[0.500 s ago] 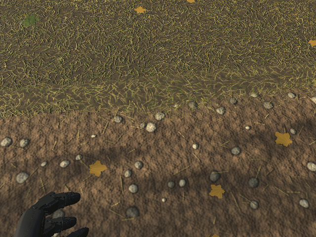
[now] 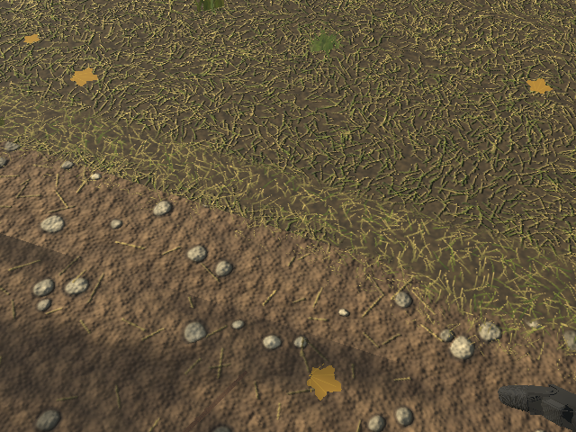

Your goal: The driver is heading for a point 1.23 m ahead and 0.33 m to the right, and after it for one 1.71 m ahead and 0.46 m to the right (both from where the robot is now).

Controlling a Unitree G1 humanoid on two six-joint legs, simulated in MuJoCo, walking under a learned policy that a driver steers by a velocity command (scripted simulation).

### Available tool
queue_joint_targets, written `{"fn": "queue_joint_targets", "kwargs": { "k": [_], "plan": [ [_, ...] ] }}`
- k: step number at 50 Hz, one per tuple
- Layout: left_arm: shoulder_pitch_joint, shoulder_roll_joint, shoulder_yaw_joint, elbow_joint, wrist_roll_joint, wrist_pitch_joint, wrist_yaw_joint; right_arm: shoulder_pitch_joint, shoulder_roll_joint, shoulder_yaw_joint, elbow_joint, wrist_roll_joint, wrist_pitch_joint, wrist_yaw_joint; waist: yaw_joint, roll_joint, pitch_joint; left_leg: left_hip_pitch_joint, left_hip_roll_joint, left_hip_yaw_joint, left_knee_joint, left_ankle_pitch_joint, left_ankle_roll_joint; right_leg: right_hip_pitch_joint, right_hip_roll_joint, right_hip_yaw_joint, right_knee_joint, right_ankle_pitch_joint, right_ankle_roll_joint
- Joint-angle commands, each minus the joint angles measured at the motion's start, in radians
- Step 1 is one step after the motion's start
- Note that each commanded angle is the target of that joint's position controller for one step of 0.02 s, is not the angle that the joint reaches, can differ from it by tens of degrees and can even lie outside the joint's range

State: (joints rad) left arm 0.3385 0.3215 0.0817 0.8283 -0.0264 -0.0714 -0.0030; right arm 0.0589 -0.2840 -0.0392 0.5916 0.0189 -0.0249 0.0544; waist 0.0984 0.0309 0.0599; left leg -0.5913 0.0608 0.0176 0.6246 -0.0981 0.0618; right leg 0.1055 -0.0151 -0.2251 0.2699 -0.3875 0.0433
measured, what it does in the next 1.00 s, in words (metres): walks ahead, turning right: left foot, then right foot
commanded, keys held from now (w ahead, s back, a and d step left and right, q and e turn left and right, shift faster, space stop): w+e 0.44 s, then e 0.56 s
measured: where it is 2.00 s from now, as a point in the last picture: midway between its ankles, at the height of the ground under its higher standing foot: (354, 373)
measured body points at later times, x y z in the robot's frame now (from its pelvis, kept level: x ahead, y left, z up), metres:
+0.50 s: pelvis +0.28 +0.01 +0.01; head +0.31 +0.00 +0.46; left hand +0.50 +0.22 -0.09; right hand +0.28 -0.28 -0.11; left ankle +0.16 +0.11 -0.73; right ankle +0.43 -0.15 -0.69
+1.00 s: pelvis +0.45 -0.02 +0.01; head +0.48 -0.05 +0.46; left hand +0.71 +0.17 -0.08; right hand +0.47 -0.34 -0.09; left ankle +0.57 +0.08 -0.71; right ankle +0.44 -0.12 -0.73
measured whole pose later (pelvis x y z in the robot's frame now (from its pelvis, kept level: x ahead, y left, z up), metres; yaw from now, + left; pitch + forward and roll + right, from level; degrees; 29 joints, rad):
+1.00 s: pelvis +0.45 -0.02 +0.01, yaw -28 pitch +3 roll +0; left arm 0.17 0.32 0.08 0.66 -0.01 0.04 0.02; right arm 0.13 -0.30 -0.04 0.69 0.00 -0.02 -0.02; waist 0.03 0.01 0.03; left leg -0.46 -0.01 -0.12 0.67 -0.27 -0.09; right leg -0.36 0.14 0.19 0.53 -0.20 -0.04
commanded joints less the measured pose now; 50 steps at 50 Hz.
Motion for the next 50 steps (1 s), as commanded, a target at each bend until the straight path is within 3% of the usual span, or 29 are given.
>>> {"fn": "queue_joint_targets", "kwargs": {
  "k": [1, 2, 3, 4, 5, 6, 7, 8, 9, 12, 14, 18, 23, 26, 27, 28, 29, 30, 31, 32, 33, 34, 35, 37, 40, 44, 46, 49, 50],
  "plan": [
    [-0.019, 0.188, 0.032, -0.039, -0.011, 0.007, 0.006, 0.19, -0.149, -0.071, -0.034, -0.003, -0.007, -0.011, -0.198, -0.081, -0.139, 0.399, -0.114, 0.066, -0.085, -0.031, 0.081, -0.113, -0.236, 0.048, 0.298, 1.011, -0.144],
    [-0.012, 0.145, 0.008, -0.051, 0.009, 0.003, 0.008, 0.357, -0.216, -0.098, 0.005, -0.002, 0.001, -0.029, -0.274, -0.023, -0.235, 0.708, -0.025, -0.069, -0.069, 0.02, 0.118, -0.335, -0.197, 0.039, 0.565, 0.755, -0.109],
    [0.116, 0.001, -0.042, -0.089, 0.033, -0.013, -0.007, 0.356, -0.326, -0.105, 0.007, -0.009, -0.005, -0.039, -0.155, 0.238, -0.375, 1.017, 0.293, -0.628, -0.147, -0.137, 0.293, -0.737, -0.017, 0.09, 0.962, -0.154, -0.044],
    [0.038, 0.11, -0.02, -0.061, -0.005, -0.032, -0.015, 0.39, -0.233, -0.081, -0.016, -0.013, -0.015, -0.036, -0.245, 0.103, -0.491, 1.0, 0.354, -0.79, -0.27, -0.218, 0.315, -0.784, 0.005, 0.31, 1.092, -0.223, -0.054],
    [-0.073, 0.156, -0.003, -0.102, -0.043, -0.037, -0.018, 0.347, -0.196, -0.066, 0.005, -0.023, -0.027, -0.03, -0.247, 0.071, -0.315, 0.881, 0.316, -0.599, -0.291, -0.147, 0.259, -0.863, -0.033, 0.314, 1.107, -0.149, -0.063],
    [-0.104, 0.133, -0.011, -0.114, -0.035, -0.039, -0.013, 0.291, -0.175, -0.06, 0.018, -0.018, -0.035, -0.03, -0.203, 0.037, -0.211, 0.738, 0.272, -0.458, -0.303, -0.06, 0.221, -0.853, -0.081, 0.304, 1.031, -0.059, -0.068],
    [-0.114, 0.124, -0.009, -0.107, -0.011, -0.034, -0.007, 0.234, -0.139, -0.05, 0.024, -0.021, -0.042, -0.029, -0.166, 0.028, -0.149, 0.621, 0.233, -0.362, -0.326, 0.013, 0.195, -0.815, -0.112, 0.301, 0.966, 0.003, -0.062],
    [-0.073, 0.117, -0.006, -0.091, -0.006, -0.019, -0.006, 0.197, -0.109, -0.041, 0.021, -0.03, -0.051, -0.029, -0.127, 0.039, -0.123, 0.537, 0.205, -0.289, -0.37, 0.051, 0.178, -0.746, -0.133, 0.315, 0.94, 0.063, -0.059],
    [-0.035, 0.101, -0.007, -0.077, -0.009, -0.004, -0.006, 0.18, -0.106, -0.042, 0.025, -0.035, -0.061, -0.028, -0.105, 0.06, -0.122, 0.482, 0.207, -0.256, -0.407, 0.075, 0.189, -0.693, -0.135, 0.318, 0.93, 0.092, -0.047],
    [-0.041, 0.059, -0.011, -0.07, -0.006, 0.027, 0.001, 0.163, -0.105, -0.048, 0.061, -0.035, -0.09, -0.032, -0.084, 0.021, -0.063, 0.425, 0.188, -0.119, -0.476, 0.145, 0.176, -0.715, -0.131, 0.333, 0.854, 0.172, -0.019],
    [-0.086, 0.046, -0.012, -0.084, -0.001, 0.028, 0.001, 0.175, -0.107, -0.051, 0.083, -0.04, -0.093, -0.041, -0.095, 0.011, -0.033, 0.451, 0.17, -0.04, -0.49, 0.187, 0.155, -0.772, -0.121, 0.349, 0.757, 0.283, -0.01],
    [-0.187, 0.015, -0.025, -0.112, 0.004, 0.016, -0.022, 0.187, -0.128, -0.055, 0.108, -0.034, -0.088, -0.054, -0.135, 0.008, 0.002, 0.485, 0.144, 0.08, -0.516, 0.18, 0.113, -0.751, -0.098, 0.287, 0.511, 0.487, -0.021],
    [-0.322, 0.005, -0.034, -0.188, 0.009, 0.013, -0.054, 0.254, -0.161, -0.068, 0.157, -0.015, -0.053, -0.064, -0.18, -0.007, 0.06, 0.656, 0.201, 0.133, -0.445, 0.331, 0.098, -0.826, -0.074, 0.219, 0.357, 0.42, -0.065],
    [-0.257, 0.041, -0.013, -0.207, 0.02, 0.012, -0.072, 0.224, -0.198, -0.077, 0.146, -0.006, -0.019, -0.088, -0.122, 0.057, -0.032, 0.703, 0.194, 0.167, -0.235, 0.814, 0.054, -0.685, 0.018, 0.129, 0.342, 0.295, -0.105],
    [-0.159, 0.074, 0.006, -0.188, 0.018, 0.014, -0.071, 0.21, -0.204, -0.078, 0.138, -0.004, -0.01, -0.095, -0.07, 0.069, -0.094, 0.688, 0.179, 0.173, -0.099, 0.897, 0.035, -0.568, 0.058, 0.114, 0.333, 0.277, -0.126],
    [-0.023, 0.124, 0.033, -0.158, 0.017, 0.014, -0.06, 0.186, -0.196, -0.073, 0.128, 0.004, -0.007, -0.099, 0.009, 0.048, -0.167, 0.609, 0.139, 0.189, 0.098, 0.83, -0.002, -0.368, 0.088, 0.127, 0.247, 0.379, -0.161],
    [0.062, 0.2, 0.057, -0.148, 0.02, 0.023, -0.034, 0.215, -0.152, -0.056, 0.111, -0.016, -0.02, -0.097, 0.039, -0.075, -0.251, 0.386, 0.07, 0.188, 0.391, 0.403, -0.067, -0.095, -0.031, 0.303, 0.234, 0.72, -0.22],
    [-0.01, 0.288, 0.062, -0.194, 0.038, 0.027, -0.02, 0.346, -0.042, -0.019, 0.076, -0.049, -0.042, -0.076, -0.092, -0.326, -0.4, -0.027, -0.142, 0.094, 0.822, -0.574, -0.15, 0.272, -0.341, 0.809, 0.282, 1.103, -0.475],
    [0.013, 0.23, 0.049, -0.223, 0.039, 0.028, -0.026, 0.31, -0.145, -0.032, 0.093, -0.03, -0.063, -0.059, 0.0, -0.146, -0.588, -0.049, -0.12, -0.147, 0.902, -0.574, -0.135, 0.287, -0.371, 0.895, 0.207, 1.017, -0.512],
    [-0.047, 0.182, 0.037, -0.232, 0.032, 0.028, -0.027, 0.199, -0.169, -0.038, 0.058, 0.006, -0.064, -0.056, 0.0, -0.091, -0.462, -0.086, -0.065, -0.156, 0.854, -0.503, -0.11, 0.189, -0.317, 0.746, 0.186, 0.916, -0.454],
    [-0.1, 0.148, 0.031, -0.225, 0.01, 0.028, -0.026, 0.162, -0.151, -0.034, 0.048, -0.003, -0.059, -0.068, -0.04, -0.015, -0.287, -0.117, -0.03, -0.125, 0.746, -0.436, -0.108, 0.013, -0.254, 0.646, 0.153, 0.834, -0.395],
    [-0.142, 0.111, 0.02, -0.232, 0.0, 0.032, -0.018, 0.151, -0.158, -0.039, 0.054, -0.022, -0.046, -0.083, -0.068, -0.002, -0.222, -0.089, -0.002, -0.118, 0.669, -0.394, -0.113, -0.111, -0.221, 0.6, 0.122, 0.766, -0.364],
    [-0.159, 0.112, 0.018, -0.237, 0.013, 0.036, -0.014, 0.161, -0.162, -0.043, 0.053, -0.026, -0.03, -0.086, -0.097, -0.029, -0.175, -0.015, 0.002, -0.115, 0.627, -0.365, -0.115, -0.236, -0.193, 0.574, 0.091, 0.767, -0.353],
    [-0.192, 0.131, 0.026, -0.24, 0.029, 0.042, -0.01, 0.209, -0.131, -0.036, 0.063, -0.031, -0.01, -0.09, -0.135, -0.072, -0.165, 0.06, -0.013, -0.096, 0.531, -0.343, -0.138, -0.353, -0.164, 0.536, 0.068, 0.801, -0.35],
    [-0.186, 0.157, 0.036, -0.231, 0.023, 0.053, 0.008, 0.191, -0.106, -0.027, 0.062, -0.036, 0.0, -0.101, -0.13, -0.088, -0.207, 0.082, -0.038, -0.091, 0.381, -0.264, -0.167, -0.374, -0.134, 0.506, 0.093, 0.838, -0.328],
    [-0.205, 0.157, 0.036, -0.238, 0.012, 0.088, 0.031, 0.116, -0.106, -0.027, 0.045, -0.026, 0.012, -0.095, -0.108, -0.134, -0.214, 0.121, -0.062, -0.109, 0.235, -0.151, -0.173, -0.401, -0.091, 0.548, 0.096, 0.496, -0.27],
    [-0.203, 0.155, 0.036, -0.241, 0.014, 0.098, 0.033, 0.08, -0.106, -0.029, 0.032, -0.023, 0.009, -0.089, -0.093, -0.161, -0.189, 0.134, -0.076, -0.119, 0.158, -0.156, -0.165, -0.4, -0.086, 0.597, 0.101, 0.369, -0.257],
    [-0.195, 0.146, 0.033, -0.244, 0.013, 0.105, 0.029, 0.073, -0.116, -0.037, 0.024, -0.019, -0.011, -0.078, -0.086, -0.196, -0.181, 0.177, -0.094, -0.126, 0.017, -0.191, -0.142, -0.341, -0.096, 0.679, 0.159, 0.414, -0.245],
    [-0.208, 0.139, 0.031, -0.249, 0.008, 0.107, 0.03, 0.098, -0.117, -0.041, 0.03, -0.018, -0.019, -0.074, -0.105, -0.2, -0.182, 0.225, -0.094, -0.121, -0.085, -0.149, -0.127, -0.33, -0.085, 0.696, 0.189, 0.432, -0.227]
  ]
}}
